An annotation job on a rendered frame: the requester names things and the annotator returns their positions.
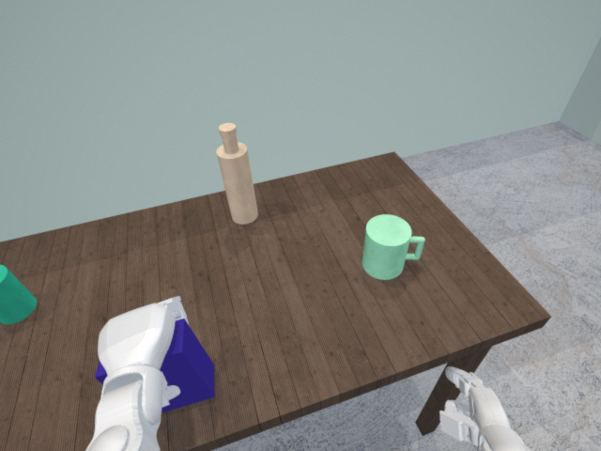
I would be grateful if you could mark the left robot forearm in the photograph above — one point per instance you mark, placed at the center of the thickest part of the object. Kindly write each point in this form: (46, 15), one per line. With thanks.
(130, 410)

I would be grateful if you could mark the robot left hand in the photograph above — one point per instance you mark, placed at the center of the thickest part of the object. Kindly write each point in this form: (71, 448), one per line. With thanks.
(142, 337)

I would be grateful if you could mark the table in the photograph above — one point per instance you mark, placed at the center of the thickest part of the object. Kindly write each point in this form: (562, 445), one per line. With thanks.
(282, 306)

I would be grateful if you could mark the right robot forearm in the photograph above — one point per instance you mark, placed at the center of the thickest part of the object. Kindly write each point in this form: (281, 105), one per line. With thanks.
(500, 438)

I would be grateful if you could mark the sponge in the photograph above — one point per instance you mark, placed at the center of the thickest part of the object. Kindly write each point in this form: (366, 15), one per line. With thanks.
(185, 365)

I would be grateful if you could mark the robot right hand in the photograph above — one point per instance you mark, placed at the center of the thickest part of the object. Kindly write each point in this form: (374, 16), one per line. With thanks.
(463, 422)

